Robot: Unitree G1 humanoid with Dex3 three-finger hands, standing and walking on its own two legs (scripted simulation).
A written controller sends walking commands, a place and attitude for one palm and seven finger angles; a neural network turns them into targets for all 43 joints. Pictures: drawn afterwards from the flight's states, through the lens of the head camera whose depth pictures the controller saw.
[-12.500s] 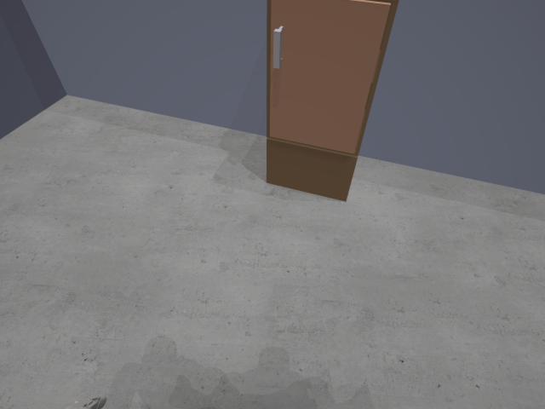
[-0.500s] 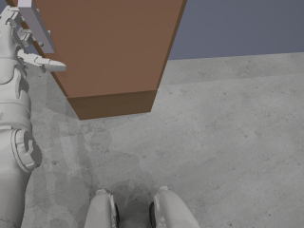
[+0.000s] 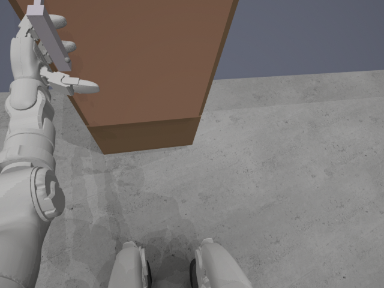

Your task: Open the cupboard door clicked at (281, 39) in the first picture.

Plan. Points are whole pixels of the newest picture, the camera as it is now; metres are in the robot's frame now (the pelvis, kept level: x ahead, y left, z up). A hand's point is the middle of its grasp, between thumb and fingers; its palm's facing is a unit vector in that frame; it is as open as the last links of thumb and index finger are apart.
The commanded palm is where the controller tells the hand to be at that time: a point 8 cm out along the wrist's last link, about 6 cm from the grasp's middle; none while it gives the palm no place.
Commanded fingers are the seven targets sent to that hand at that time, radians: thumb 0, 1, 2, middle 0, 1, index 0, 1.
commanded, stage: slide the fingers in behind the handle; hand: left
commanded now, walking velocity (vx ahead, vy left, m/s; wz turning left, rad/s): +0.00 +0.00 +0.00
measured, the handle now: (53, 33) +0.60 +0.21 +0.08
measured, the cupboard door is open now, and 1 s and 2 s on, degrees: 0 1 28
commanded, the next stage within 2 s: close the thumb around the handle in 0.34 s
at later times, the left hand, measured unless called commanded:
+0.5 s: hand (68, 63) +0.54 +0.18 +0.07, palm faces +0.09 -1.00 -0.03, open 14.1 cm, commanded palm +0.52 +0.20 +0.07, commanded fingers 0.00 -0.28 0.40 -0.32 -1.22 -0.32 -1.22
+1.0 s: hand (66, 61) +0.54 +0.18 +0.07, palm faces +0.08 -1.00 -0.02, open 6.5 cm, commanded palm +0.53 +0.21 +0.07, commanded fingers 0.00 0.90 0.90 -0.40 -1.35 -0.40 -1.35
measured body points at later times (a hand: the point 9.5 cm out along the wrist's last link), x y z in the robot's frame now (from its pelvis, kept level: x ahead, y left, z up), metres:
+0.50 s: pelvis +0.00 +0.00 +0.00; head +0.15 +0.03 +0.43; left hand +0.53 +0.23 +0.08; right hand -0.02 -0.26 -0.11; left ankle +0.03 +0.11 -0.64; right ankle +0.00 -0.12 -0.64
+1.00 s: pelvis +0.00 +0.00 +0.00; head +0.16 +0.03 +0.42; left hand +0.53 +0.24 +0.08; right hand -0.02 -0.26 -0.11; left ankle +0.03 +0.11 -0.64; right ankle +0.00 -0.12 -0.64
